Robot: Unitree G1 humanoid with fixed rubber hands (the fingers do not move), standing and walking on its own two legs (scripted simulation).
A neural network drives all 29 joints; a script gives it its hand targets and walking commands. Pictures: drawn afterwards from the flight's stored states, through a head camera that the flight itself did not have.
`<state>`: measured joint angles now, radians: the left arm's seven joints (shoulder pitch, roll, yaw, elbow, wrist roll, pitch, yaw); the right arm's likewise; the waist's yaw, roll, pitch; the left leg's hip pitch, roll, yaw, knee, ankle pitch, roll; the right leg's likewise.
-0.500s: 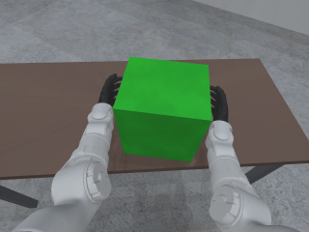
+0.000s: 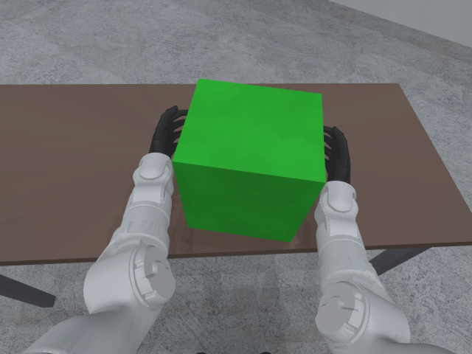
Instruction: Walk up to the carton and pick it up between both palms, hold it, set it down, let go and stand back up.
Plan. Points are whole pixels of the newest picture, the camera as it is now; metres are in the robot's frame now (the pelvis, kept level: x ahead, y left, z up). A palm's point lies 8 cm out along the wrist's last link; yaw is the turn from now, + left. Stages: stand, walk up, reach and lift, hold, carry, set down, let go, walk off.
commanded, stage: set down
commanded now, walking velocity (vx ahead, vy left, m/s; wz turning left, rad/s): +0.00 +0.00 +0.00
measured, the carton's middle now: (248, 167) +0.42 -0.01 +0.01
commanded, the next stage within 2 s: none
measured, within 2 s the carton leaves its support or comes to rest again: neither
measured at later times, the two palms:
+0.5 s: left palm (164, 151) +0.43 +0.14 +0.05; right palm (337, 173) +0.39 -0.16 +0.05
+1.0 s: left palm (139, 142) +0.45 +0.19 +0.06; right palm (350, 161) +0.41 -0.19 +0.05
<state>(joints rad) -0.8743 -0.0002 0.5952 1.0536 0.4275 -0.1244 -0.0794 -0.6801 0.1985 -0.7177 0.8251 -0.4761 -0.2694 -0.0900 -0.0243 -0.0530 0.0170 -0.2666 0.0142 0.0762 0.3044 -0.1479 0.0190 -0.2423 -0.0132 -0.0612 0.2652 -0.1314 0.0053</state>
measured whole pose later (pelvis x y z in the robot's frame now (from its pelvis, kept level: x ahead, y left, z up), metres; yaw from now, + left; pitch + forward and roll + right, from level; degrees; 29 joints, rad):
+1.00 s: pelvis -0.01 +0.00 -0.02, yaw +0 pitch +20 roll -3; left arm -1.04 0.32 -0.07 1.46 -0.23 -0.24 0.00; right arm -0.92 -0.16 -0.06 1.28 0.27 -0.23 -0.15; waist -0.07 0.00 -0.23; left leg -0.71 0.05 0.02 0.59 -0.23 0.00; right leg -0.64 0.01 -0.08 0.48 -0.18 -0.01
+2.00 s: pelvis -0.01 -0.01 +0.00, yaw -1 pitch +4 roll -1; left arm -0.84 0.39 0.02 0.91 -0.19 0.23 -0.06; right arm -0.73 -0.15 0.02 0.77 0.34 0.17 -0.24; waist -0.07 -0.04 -0.04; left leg -0.27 0.04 0.03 0.39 -0.18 -0.01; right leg -0.23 0.02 -0.05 0.31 -0.14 -0.01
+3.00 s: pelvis -0.01 -0.01 +0.00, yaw +0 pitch -4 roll -1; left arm -0.09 0.31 0.01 0.32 -0.22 0.09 -0.08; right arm 0.04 -0.06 0.02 0.20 0.20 0.06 -0.20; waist 0.03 -0.03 0.05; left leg -0.12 0.02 0.03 0.38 -0.20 0.00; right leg -0.11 0.00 -0.03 0.34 -0.18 -0.01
